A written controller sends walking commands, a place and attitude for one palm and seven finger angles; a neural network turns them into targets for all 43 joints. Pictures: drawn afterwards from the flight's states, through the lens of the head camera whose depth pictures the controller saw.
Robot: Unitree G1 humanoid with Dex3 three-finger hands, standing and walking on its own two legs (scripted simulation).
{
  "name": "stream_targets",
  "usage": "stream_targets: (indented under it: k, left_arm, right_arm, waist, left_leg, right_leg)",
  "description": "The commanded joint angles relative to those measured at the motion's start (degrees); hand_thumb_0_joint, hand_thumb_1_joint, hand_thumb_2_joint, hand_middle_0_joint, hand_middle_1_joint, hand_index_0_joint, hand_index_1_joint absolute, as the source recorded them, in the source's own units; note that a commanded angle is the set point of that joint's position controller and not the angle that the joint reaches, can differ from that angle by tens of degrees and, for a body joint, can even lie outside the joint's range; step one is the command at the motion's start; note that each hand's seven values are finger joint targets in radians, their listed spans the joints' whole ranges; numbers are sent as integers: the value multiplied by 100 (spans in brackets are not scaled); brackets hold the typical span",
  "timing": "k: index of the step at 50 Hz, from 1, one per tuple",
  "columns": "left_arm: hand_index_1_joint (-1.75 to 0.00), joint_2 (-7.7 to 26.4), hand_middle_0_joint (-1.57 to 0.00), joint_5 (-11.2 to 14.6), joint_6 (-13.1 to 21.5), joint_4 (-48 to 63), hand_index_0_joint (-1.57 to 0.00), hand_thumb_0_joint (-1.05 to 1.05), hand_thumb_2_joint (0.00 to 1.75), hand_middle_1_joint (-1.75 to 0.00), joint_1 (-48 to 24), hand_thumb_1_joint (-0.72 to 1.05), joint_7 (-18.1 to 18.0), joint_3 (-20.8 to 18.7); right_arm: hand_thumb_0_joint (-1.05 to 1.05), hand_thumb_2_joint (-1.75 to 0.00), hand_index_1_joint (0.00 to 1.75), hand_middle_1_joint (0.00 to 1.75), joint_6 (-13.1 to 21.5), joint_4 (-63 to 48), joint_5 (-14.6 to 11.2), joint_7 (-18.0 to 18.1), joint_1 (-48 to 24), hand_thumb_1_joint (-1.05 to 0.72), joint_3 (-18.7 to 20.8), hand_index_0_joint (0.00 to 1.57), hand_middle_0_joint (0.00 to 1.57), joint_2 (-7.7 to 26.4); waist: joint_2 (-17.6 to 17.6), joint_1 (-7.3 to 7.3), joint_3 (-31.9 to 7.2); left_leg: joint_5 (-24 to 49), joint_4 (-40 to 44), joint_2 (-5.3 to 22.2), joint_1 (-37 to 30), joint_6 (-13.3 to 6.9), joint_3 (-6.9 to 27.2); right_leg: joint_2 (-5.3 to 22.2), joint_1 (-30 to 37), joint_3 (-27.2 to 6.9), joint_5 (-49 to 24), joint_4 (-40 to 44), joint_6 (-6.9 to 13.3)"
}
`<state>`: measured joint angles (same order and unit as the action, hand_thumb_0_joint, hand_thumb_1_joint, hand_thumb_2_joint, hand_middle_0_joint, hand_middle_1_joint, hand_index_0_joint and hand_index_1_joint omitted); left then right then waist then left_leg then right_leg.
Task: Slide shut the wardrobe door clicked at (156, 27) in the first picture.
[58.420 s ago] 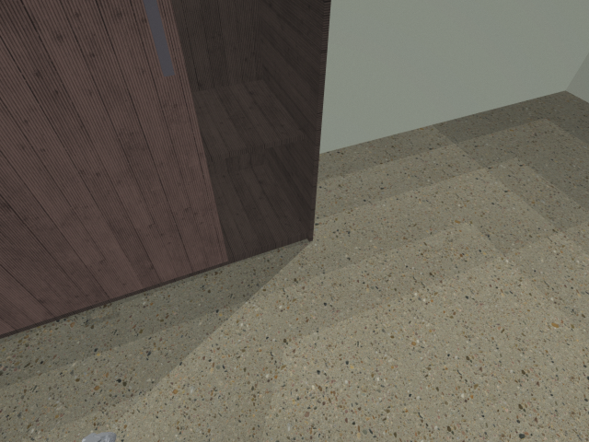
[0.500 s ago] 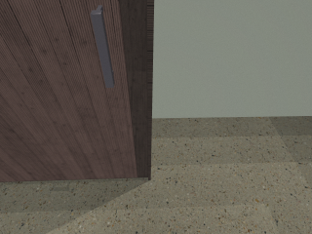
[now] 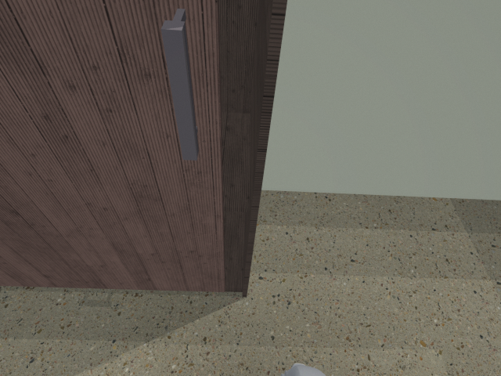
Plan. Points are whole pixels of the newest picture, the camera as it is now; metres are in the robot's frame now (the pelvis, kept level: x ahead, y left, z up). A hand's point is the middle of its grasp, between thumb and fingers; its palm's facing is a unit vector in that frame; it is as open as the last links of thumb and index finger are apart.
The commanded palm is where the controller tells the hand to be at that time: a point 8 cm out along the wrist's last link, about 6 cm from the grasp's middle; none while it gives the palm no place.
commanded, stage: come to a stop and stand still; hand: left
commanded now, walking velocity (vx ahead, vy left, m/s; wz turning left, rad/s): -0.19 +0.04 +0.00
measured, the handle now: (186, 93) +0.46 +0.13 +0.20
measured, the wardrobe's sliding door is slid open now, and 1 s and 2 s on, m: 0.07 0.07 0.07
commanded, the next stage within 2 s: look again from close up in 1.38 s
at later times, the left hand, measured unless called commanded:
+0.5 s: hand out of the picture +0.04 +0.18 -0.18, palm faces +0.12 -0.98 -0.18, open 7.3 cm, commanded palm none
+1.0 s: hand out of the picture -0.01 +0.13 -0.18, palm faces +0.06 -0.98 -0.18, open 7.4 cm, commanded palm none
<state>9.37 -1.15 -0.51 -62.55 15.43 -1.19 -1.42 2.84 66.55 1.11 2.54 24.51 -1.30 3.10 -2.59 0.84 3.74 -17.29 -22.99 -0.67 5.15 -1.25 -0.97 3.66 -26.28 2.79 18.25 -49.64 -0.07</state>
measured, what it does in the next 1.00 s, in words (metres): steps on the spot: right foot, then right foot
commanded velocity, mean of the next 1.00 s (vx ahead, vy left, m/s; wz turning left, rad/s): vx -0.01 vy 0.01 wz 0.00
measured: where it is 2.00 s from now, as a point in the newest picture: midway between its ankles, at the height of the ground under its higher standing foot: outside the picture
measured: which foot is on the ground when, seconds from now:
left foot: down 0.00-1.00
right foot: up 0.00-0.06, down 0.08-0.36, up 0.38-0.60, down 0.62-1.00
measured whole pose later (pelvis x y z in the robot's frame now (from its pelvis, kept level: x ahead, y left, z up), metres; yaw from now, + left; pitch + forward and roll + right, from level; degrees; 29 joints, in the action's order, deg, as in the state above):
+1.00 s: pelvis +0.01 -0.02 -0.01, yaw +2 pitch -1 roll +0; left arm 6.1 -0.5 1.4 -63.8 19.5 -2.1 1.3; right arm 0.6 62.7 0.7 1.3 19.0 -0.6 7.8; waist 2.0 0.6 0.1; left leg -18.0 -30.4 1.8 11.4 -0.1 -4.9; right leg 0.2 -11.2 2.3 18.7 -30.8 1.1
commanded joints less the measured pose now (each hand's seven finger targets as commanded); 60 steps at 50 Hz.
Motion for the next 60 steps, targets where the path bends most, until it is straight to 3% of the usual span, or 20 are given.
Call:
stream_targets:
  k: [1,3,5,7,8,13,16,18,19,21,27,29,31,33,35,36,37,40,50,60]
  left_arm:
    - [-30,118,-20,64,132,168,-20,0,90,-30,281,90,-7,-51]
    - [-30,555,-20,49,208,140,-20,0,90,-30,560,90,-47,-143]
    - [-30,915,-20,57,214,141,-20,0,90,-30,616,90,-102,-177]
    - [-30,1015,-20,18,232,195,-20,0,90,-30,595,90,-149,-245]
    - [-30,947,-20,-16,195,230,-20,0,90,-30,531,90,-177,-238]
    - [-30,987,-20,-80,-2,611,-20,0,90,-30,-188,90,-197,-341]
    - [-30,837,-20,-20,-118,765,-20,0,90,-30,-521,90,-152,-338]
    - [-30,255,-20,45,-211,1014,-20,0,90,-30,-583,90,-86,-233]
    - [-30,365,-20,-16,-243,961,-20,0,90,-30,-633,90,-102,-223]
    - [-30,285,-20,-64,-199,646,-20,0,90,-30,-96,90,-15,-236]
    - [-30,41,-20,-1,24,414,-20,0,90,-30,67,90,28,-17]
    - [-30,114,-20,19,107,198,-20,0,90,-30,423,90,1,13]
    - [-30,393,-20,44,223,-9,-20,0,90,-30,692,90,-44,65]
    - [-30,406,-20,59,268,-120,-20,0,90,-30,631,90,-49,89]
    - [-30,313,-20,68,253,-157,-20,0,90,-30,636,90,-68,129]
    - [-30,505,-20,-39,327,-328,-20,0,90,-30,1131,90,-340,76]
    - [-30,706,-20,14,381,-42,-20,0,90,-30,834,90,-284,89]
    - [-30,525,-20,51,396,115,-20,0,90,-30,620,90,-181,97]
    - [-30,285,-20,59,264,56,-20,0,90,-30,715,90,-136,154]
    - [-30,392,-20,60,243,94,-20,0,90,-30,607,90,-133,116]
  right_arm:
    - [0,-90,30,30,-12,-138,-21,96,145,-90,300,20,20,1062]
    - [0,-90,30,30,-51,-183,-73,66,182,-90,351,20,20,961]
    - [0,-90,30,30,-130,-209,-133,-2,529,-90,382,20,20,677]
    - [0,-90,30,30,-254,-252,-131,20,437,-90,427,20,20,602]
    - [0,-90,30,30,-278,-316,-121,24,204,-90,436,20,20,641]
    - [0,-90,30,30,-382,-457,-74,-62,82,-90,447,20,20,551]
    - [0,-90,30,30,-357,-430,-42,-94,424,-90,442,20,20,610]
    - [0,-90,30,30,-280,-810,79,-87,-34,-90,529,20,20,1292]
    - [0,-90,30,30,-235,-942,72,-69,-433,-90,502,20,20,1253]
    - [0,-90,30,30,-188,-1029,68,-34,-1052,-90,408,20,20,1126]
    - [0,-90,30,30,-145,-743,64,-28,-539,-90,393,20,20,1181]
    - [0,-90,30,30,-145,-633,-7,-29,-533,-90,367,20,20,1106]
    - [0,-90,30,30,-88,-617,-81,-37,-565,-90,278,20,20,909]
    - [0,-90,30,30,-143,-465,-60,-36,-573,-90,264,20,20,962]
    - [0,-90,30,30,-153,-336,-66,-34,-530,-90,237,20,20,938]
    - [0,-90,30,30,-105,-728,-81,-94,-1099,-90,277,20,20,1230]
    - [0,-90,30,30,-186,-843,-82,-131,-771,-90,235,20,20,870]
    - [0,-90,30,30,-171,-715,-24,-166,-357,-90,221,20,20,885]
    - [0,-90,30,30,-105,-529,-32,-94,-273,-90,152,20,20,933]
    - [0,-90,30,30,-88,-344,-25,-77,-285,-90,140,20,20,935]
  waist:
    - [948,-162,38]
    - [486,-295,-98]
    - [-95,-137,-387]
    - [-1428,-197,-942]
    - [-1408,-295,-874]
    - [-737,-76,-647]
    - [-446,178,-367]
    - [1855,109,166]
    - [1839,51,221]
    - [1079,-307,178]
    - [826,-21,16]
    - [445,-151,-58]
    - [39,-49,-203]
    - [-535,1,-311]
    - [-301,-1,-188]
    - [-171,-266,135]
    - [-73,71,-208]
    - [586,141,-457]
    - [183,-69,251]
    - [203,-109,105]
  left_leg:
    - [3818,52,1172,477,-563,538]
    - [2422,-429,862,870,-192,454]
    - [-73,-871,175,1536,79,197]
    - [-1381,-2079,127,1285,181,-163]
    - [-1743,-2632,178,1437,167,-28]
    - [-1073,-2122,153,1132,217,-220]
    - [76,-296,189,119,185,-372]
    - [-394,1320,1877,1221,-507,1761]
    - [-683,1557,1976,1893,-777,1919]
    - [-719,1353,1510,1748,-730,1175]
    - [1141,724,1492,336,-787,711]
    - [1626,148,1151,488,-465,421]
    - [1196,-12,685,555,-66,16]
    - [1124,-8,667,212,25,-82]
    - [1174,109,689,161,34,-108]
    - [1184,-1103,737,723,173,-276]
    - [-310,-905,487,838,112,-106]
    - [409,-515,560,568,23,-4]
    - [707,-25,663,943,-84,156]
    - [913,129,699,783,-71,92]
  right_leg:
    - [-95,1112,107,-742,1664,-44]
    - [217,1986,-205,-2310,2364,-33]
    - [1389,2471,-1116,-4891,1969,574]
    - [1788,2311,-1407,-5435,2323,1084]
    - [1859,2140,-1464,-5342,2437,1256]
    - [1556,1205,-1009,-3152,2661,1122]
    - [1019,115,-660,-758,2362,605]
    - [-133,-282,214,942,701,-13]
    - [-36,101,-309,848,-96,41]
    - [-63,170,-473,216,-694,30]
    - [-77,645,-78,578,1530,-72]
    - [-49,1437,-177,-718,2888,-61]
    - [547,1739,-819,-2330,2946,200]
    - [439,1582,-764,-2614,2866,277]
    - [389,1522,-660,-2481,2922,251]
    - [604,1374,-1075,-4358,2785,3]
    - [806,1451,-1181,-2891,3003,219]
    - [324,1176,-880,-785,2756,423]
    - [104,1169,-639,-783,2561,300]
    - [143,1358,-640,-1170,2590,272]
